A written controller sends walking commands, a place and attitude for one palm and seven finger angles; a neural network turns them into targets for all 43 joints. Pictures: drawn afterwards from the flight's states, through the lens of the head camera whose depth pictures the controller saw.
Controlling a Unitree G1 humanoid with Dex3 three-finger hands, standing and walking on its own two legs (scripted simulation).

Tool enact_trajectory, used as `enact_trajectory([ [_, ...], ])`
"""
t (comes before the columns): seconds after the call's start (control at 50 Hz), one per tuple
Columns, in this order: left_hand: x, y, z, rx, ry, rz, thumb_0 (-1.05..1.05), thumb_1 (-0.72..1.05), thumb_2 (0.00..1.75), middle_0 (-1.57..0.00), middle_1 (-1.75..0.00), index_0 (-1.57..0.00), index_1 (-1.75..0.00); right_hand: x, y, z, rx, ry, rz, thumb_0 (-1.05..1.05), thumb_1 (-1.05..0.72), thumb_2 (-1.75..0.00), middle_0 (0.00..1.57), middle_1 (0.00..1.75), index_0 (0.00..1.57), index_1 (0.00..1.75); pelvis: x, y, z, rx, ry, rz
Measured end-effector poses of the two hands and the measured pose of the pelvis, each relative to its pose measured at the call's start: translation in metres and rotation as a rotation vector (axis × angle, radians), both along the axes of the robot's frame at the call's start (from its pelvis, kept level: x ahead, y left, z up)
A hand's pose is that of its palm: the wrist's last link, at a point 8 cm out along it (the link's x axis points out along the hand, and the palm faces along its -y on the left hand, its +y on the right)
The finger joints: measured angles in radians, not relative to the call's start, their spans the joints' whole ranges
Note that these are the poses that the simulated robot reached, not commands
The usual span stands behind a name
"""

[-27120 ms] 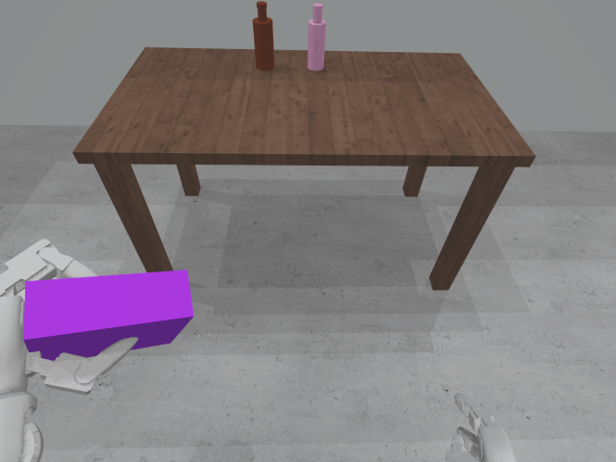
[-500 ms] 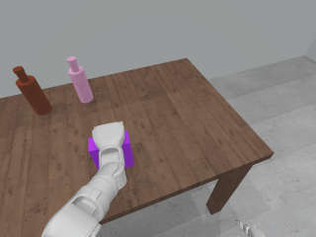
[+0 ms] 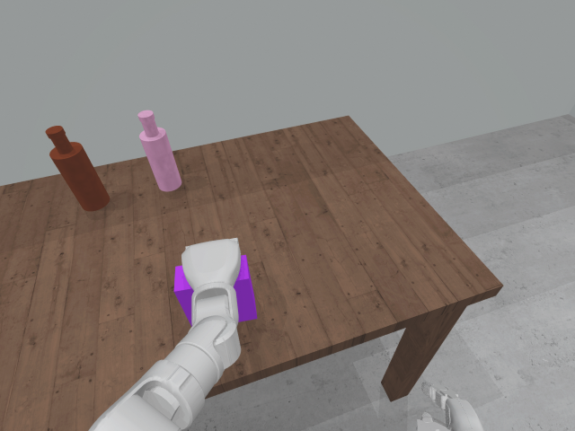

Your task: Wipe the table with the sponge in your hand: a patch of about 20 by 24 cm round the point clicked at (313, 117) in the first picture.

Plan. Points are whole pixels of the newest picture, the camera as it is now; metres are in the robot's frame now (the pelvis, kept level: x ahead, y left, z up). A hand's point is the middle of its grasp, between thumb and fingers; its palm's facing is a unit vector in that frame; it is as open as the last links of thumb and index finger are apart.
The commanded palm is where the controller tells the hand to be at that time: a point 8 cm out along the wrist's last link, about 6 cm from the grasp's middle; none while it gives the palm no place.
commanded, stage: wipe back along the third lane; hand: left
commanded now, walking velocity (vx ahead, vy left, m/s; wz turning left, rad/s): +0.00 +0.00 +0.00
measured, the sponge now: (221, 301) +0.34 +0.16 -0.05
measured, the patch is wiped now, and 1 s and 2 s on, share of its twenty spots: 1.00 1.00 1.00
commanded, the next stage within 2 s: slide back across to the middle lane in 0.80 s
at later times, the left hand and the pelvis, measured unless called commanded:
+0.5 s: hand (218, 281) +0.35 +0.16 +0.00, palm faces -0.06 -0.04 -1.00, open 9.1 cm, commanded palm +0.30 +0.14 +0.03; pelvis +0.00 +0.00 +0.00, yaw +0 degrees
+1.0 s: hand (216, 284) +0.34 +0.16 +0.00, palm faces -0.04 -0.05 -1.00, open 9.1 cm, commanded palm +0.29 +0.16 +0.03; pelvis +0.00 +0.00 +0.00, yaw -1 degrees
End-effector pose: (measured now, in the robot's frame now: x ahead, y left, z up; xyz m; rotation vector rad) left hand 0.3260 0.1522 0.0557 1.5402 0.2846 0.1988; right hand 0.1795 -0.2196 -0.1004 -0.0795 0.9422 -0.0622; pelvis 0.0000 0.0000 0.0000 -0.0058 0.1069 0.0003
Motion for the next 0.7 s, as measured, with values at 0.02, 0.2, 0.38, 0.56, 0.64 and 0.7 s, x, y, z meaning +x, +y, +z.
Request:
enact_trajectory([
  [0.02, 0.0, 0.0, 0.0, -0.002, 0.003, 0.002, 0.01, -0.43, 1.12, -0.78, -1.51, -0.79, -1.52, 0.001, 0.0, 0.001, -0.002, -0.003, 0.0, 0.01, -0.91, -0.9, 0.2, 0.3, 0.2, 0.3, 0.0, 0.0, 0.0, 0.0, 0.0, 0.0],
  [0.2, 0.003, 0.001, 0.0, -0.005, 0.012, 0.004, 0.01, -0.44, 1.12, -0.79, -1.49, -0.81, -1.5, 0.005, -0.005, 0.002, -0.015, -0.012, -0.003, 0.01, -0.91, -0.9, 0.2, 0.3, 0.2, 0.3, 0.001, -0.002, 0.0, 0.001, 0.007, -0.001],
  [0.38, 0.003, 0.002, 0.0, -0.009, 0.013, 0.005, 0.01, -0.44, 1.12, -0.8, -1.49, -0.81, -1.49, -0.003, -0.009, -0.001, -0.024, 0.007, -0.018, 0.01, -0.91, -0.9, 0.2, 0.3, 0.2, 0.3, 0.001, -0.002, 0.0, 0.001, 0.007, -0.003],
  [0.56, 0.002, 0.002, 0.0, -0.014, 0.007, 0.003, 0.0, -0.44, 1.11, -0.8, -1.49, -0.81, -1.5, -0.01, -0.01, -0.002, -0.024, 0.015, -0.031, 0.01, -0.91, -0.9, 0.2, 0.3, 0.2, 0.3, 0.0, -0.001, 0.0, 0.001, 0.007, -0.007],
  [0.64, 0.001, 0.002, 0.0, -0.012, 0.004, 0.002, 0.0, -0.44, 1.11, -0.79, -1.49, -0.81, -1.5, -0.011, -0.009, -0.002, -0.022, 0.014, -0.031, 0.01, -0.91, -0.9, 0.2, 0.3, 0.2, 0.3, -0.001, 0.0, -0.001, 0.001, 0.008, -0.009],
  [0.7, 0.0, 0.002, 0.0, -0.012, 0.001, -0.001, 0.0, -0.44, 1.11, -0.79, -1.49, -0.81, -1.5, -0.011, -0.008, -0.002, -0.02, 0.01, -0.031, 0.01, -0.91, -0.9, 0.2, 0.3, 0.2, 0.3, -0.002, 0.0, -0.001, 0.001, 0.008, -0.011],
])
